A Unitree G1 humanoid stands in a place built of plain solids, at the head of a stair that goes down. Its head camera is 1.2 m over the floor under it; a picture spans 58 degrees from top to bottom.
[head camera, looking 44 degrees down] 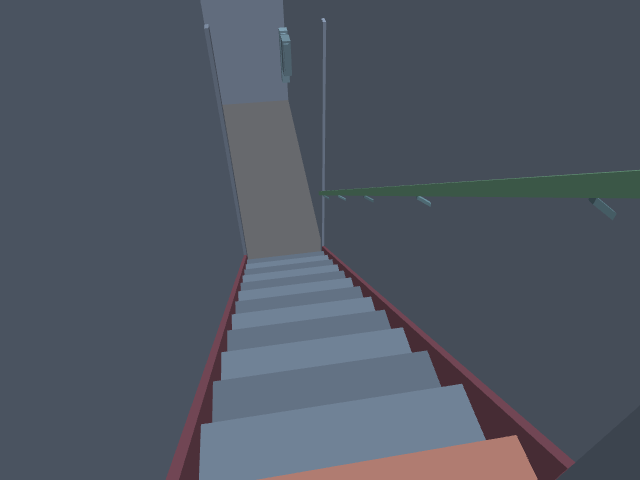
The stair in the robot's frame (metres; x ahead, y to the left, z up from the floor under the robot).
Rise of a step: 0.20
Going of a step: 0.26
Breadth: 0.89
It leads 9 degrees to the left of straight ahead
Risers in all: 13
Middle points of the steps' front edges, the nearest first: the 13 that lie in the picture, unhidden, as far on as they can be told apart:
0.41 -0.10 0.00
0.66 -0.05 -0.20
0.92 -0.01 -0.40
1.18 0.03 -0.60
1.43 0.07 -0.80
1.69 0.11 -1.00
1.94 0.15 -1.21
2.20 0.19 -1.41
2.45 0.23 -1.61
2.71 0.27 -1.80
2.97 0.32 -2.00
3.22 0.36 -2.20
3.48 0.40 -2.40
